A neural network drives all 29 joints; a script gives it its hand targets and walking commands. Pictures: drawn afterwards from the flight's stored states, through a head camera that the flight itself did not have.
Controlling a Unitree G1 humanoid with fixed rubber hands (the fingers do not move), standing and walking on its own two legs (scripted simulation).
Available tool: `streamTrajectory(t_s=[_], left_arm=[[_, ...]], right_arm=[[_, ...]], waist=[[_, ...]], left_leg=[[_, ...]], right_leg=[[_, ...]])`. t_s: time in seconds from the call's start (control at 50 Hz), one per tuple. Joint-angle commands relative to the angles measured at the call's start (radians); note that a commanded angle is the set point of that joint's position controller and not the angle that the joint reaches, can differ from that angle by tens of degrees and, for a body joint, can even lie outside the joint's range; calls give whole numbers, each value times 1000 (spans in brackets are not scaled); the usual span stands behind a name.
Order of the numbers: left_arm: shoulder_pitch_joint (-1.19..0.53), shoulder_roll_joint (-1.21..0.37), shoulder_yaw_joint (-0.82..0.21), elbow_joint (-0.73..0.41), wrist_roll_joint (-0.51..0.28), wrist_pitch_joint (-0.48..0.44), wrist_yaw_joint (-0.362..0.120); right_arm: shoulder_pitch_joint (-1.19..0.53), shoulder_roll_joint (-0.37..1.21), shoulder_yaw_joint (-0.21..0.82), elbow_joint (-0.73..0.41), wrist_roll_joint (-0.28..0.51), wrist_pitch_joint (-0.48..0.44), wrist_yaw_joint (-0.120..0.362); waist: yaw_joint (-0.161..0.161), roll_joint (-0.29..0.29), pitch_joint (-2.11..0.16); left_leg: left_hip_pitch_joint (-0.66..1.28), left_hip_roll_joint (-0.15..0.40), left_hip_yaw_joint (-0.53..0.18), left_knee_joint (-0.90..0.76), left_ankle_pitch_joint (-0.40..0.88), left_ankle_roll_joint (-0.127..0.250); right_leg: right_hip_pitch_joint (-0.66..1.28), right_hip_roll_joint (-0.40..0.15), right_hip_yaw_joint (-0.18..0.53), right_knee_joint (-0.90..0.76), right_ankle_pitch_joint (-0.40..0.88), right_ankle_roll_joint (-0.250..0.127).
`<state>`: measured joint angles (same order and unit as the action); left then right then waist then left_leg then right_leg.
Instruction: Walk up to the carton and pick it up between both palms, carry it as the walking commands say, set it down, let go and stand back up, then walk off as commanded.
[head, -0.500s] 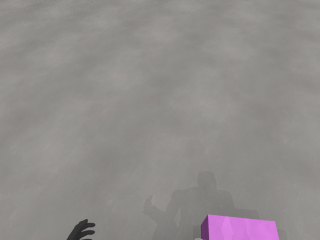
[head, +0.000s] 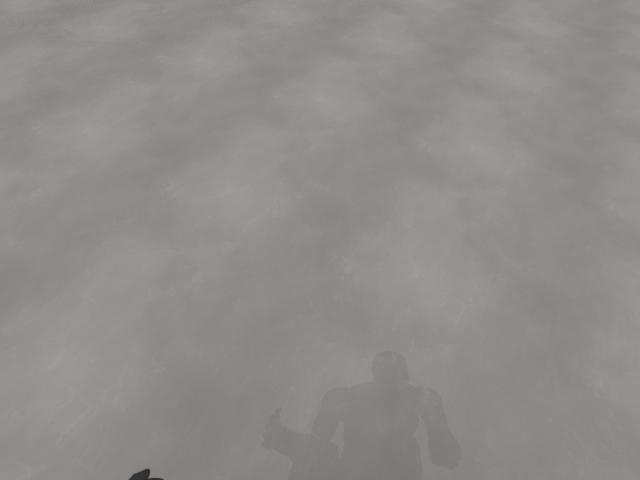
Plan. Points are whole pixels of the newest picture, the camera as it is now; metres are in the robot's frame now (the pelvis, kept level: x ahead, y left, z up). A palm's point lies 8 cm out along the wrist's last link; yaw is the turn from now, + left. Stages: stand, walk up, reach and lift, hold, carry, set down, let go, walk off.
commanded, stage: walk off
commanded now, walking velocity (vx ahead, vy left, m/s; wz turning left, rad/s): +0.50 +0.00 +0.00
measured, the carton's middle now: out of the picture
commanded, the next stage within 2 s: none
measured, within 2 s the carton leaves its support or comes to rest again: neither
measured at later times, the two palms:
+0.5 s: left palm (188, 342) +0.33 +0.21 -0.10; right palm (483, 297) +0.43 -0.28 -0.11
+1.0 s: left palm (238, 175) +0.73 +0.19 -0.11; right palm (469, 246) +0.57 -0.30 -0.15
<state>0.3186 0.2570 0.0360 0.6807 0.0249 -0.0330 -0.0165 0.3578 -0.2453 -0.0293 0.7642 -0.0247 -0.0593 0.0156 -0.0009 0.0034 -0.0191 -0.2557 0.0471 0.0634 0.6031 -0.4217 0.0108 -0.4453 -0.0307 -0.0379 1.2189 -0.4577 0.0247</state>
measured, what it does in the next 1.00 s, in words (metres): walks ahead: right foot, then left foot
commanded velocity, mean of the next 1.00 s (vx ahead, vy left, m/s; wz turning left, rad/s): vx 0.50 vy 0.00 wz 0.00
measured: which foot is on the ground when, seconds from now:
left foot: down 0.00-0.22, up 0.24-0.54, down 0.56-0.98, up 1.00-1.00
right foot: up 0.00-0.16, down 0.18-0.60, up 0.62-0.92, down 0.94-1.00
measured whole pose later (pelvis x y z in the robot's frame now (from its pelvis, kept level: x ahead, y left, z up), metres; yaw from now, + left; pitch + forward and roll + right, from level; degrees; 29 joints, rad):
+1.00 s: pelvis +0.59 -0.05 -0.02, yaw +1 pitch +5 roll +0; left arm 0.20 0.21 0.03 0.70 0.04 -0.06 -0.03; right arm 0.46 -0.24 -0.03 0.84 -0.02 -0.04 0.01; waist -0.03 0.03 -0.02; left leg -0.14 0.08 0.03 0.80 -0.52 -0.05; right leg -0.50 -0.02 -0.07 0.75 -0.31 -0.02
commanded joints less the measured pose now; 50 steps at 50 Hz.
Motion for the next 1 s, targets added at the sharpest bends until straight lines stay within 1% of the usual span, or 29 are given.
streamTrajectory(t_s=[0.0,0.04,0.08,0.1,0.12,0.14,0.16,0.18,0.2,0.22,0.24,0.3,0.46,0.5,0.52,0.54,0.56,0.58,0.62,0.66,0.76,0.84,0.86,0.88,0.9,0.92,0.94,0.96,0.98], left_arm=[[-193,20,9,-112,5,-2,-26],[-272,8,1,-126,2,-4,-38],[-260,4,-5,-108,-10,-18,-44],[-209,18,2,-79,-5,-21,-40],[-46,40,14,-11,2,-27,-28],[136,100,32,65,9,-29,-15],[316,184,63,105,24,-41,8],[396,274,87,137,35,-41,17],[354,277,95,133,27,-38,25],[242,211,90,110,20,-39,20],[179,166,74,85,13,-41,16],[112,98,41,61,-6,-46,19],[137,131,55,53,-2,-29,17],[129,175,71,48,-14,-30,13],[107,148,68,38,-21,-32,15],[98,94,48,-4,-22,-42,12],[138,-19,15,-30,-29,-55,7],[54,70,26,-43,-31,-47,18],[-104,89,31,-72,-10,-48,20],[-135,56,24,-83,6,-30,-1],[-174,36,16,-86,7,-8,-24],[-222,12,0,-80,-7,-20,-36],[-150,22,6,-48,-4,-27,-30],[-27,44,18,9,3,-30,-20],[166,105,40,80,13,-38,-4],[370,202,73,129,22,-46,15],[439,296,92,156,30,-46,26],[344,281,98,140,24,-43,27],[245,190,84,108,22,-47,19]], right_arm=[[221,-124,-40,37,-6,-17,-32],[141,-128,-41,13,-4,-12,-29],[76,-157,-45,-9,-1,-6,-25],[69,-190,-51,-4,7,-10,-18],[51,-228,-61,-10,18,-11,-15],[33,-225,-66,-16,20,-15,-19],[53,-149,-45,-50,30,-21,-16],[86,-52,-22,-82,40,-23,-13],[45,-85,-25,-105,41,-24,-14],[-18,-106,-27,-71,27,-18,-14],[-72,-96,-27,-81,18,-22,-10],[-109,-85,-25,-81,-13,17,11],[-293,-14,9,-43,6,15,38],[-194,-33,2,1,6,5,24],[-55,-78,-16,50,0,-9,12],[129,-206,-55,105,-22,-18,-3],[243,-319,-91,134,-34,-19,-17],[271,-282,-88,157,-27,-17,-23],[201,-159,-51,134,-20,-21,-12],[85,-150,-39,97,-21,-19,-22],[137,-137,-44,77,-6,-16,-30],[49,-164,-48,36,1,-4,-28],[32,-195,-54,34,3,-3,-20],[14,-228,-65,24,15,-5,-14],[-14,-211,-64,17,18,-12,-14],[-4,-123,-43,-22,20,-20,-11],[34,-33,-18,-58,40,-23,-12],[16,-79,-22,-74,38,-17,-12],[-24,-102,-25,-39,23,-13,-15]], waist=[[-92,159,20],[-73,104,90],[-38,151,99],[-2,169,55],[75,152,-41],[149,62,-161],[212,-196,-319],[192,-425,-399],[170,-279,-353],[148,-125,-191],[119,-73,-73],[35,-120,50],[52,-201,64],[12,-198,-10],[-49,-117,-109],[-135,73,-285],[-157,401,-369],[-195,287,-330],[-169,138,-90],[-117,167,4],[-78,156,30],[-40,166,86],[2,182,45],[63,147,-30],[151,66,-130],[222,-220,-286],[190,-450,-340],[148,-304,-297],[124,-144,-154]], left_leg=[[397,245,-299,-254,732,127],[263,218,-244,-331,593,118],[171,156,-146,-308,631,68],[164,144,-113,-225,807,55],[153,138,-70,-59,926,29],[97,100,-31,175,921,10],[-168,5,-8,513,412,-39],[-429,-123,-85,798,-208,-65],[-573,-66,-132,889,-173,-24],[-596,11,-123,926,-40,-14],[-597,43,-103,812,5,-16],[-439,69,-75,619,48,-41],[-241,-3,57,41,47,-65],[-65,-45,99,-129,202,-40],[139,-35,72,-164,332,-14],[419,178,-159,-155,336,66],[717,406,-539,-165,547,161],[782,370,-588,-118,804,227],[524,313,-417,-153,832,162],[357,260,-350,-237,648,130],[343,242,-309,-295,577,131],[182,177,-171,-312,519,76],[156,173,-142,-236,647,55],[112,144,-79,-90,766,38],[57,87,-35,173,787,6],[-195,-2,-3,520,338,-50],[-446,-118,-81,747,-167,-65],[-580,-52,-118,844,-152,-32],[-602,13,-106,858,-24,-30]], right_leg=[[-405,-50,11,-100,57,6],[-295,-62,-11,-334,92,15],[-98,-21,-61,-596,184,9],[38,27,-101,-649,214,-2],[242,46,-102,-725,326,-21],[470,42,-112,-735,385,-34],[759,-222,210,-737,448,-101],[966,-414,577,-738,685,-215],[927,-426,663,-760,745,-291],[742,-375,575,-780,638,-256],[602,-330,473,-826,550,-210],[301,-270,356,-933,446,-168],[361,-168,125,-919,599,-151],[396,-179,106,-766,819,-127],[353,-138,76,-573,852,-98],[169,-90,37,-277,582,-37],[-176,45,-1,-31,-91,9],[-341,46,53,84,-91,-5],[-412,-29,77,109,-30,-23],[-363,-60,51,4,59,2],[-343,-62,19,-185,51,10],[-90,-38,-54,-592,151,13],[46,-5,-79,-668,199,-1],[250,40,-129,-720,314,-12],[462,22,-110,-734,374,-27],[734,-253,241,-760,410,-94],[907,-417,597,-813,683,-173],[881,-419,651,-796,730,-263],[732,-354,536,-793,690,-219]])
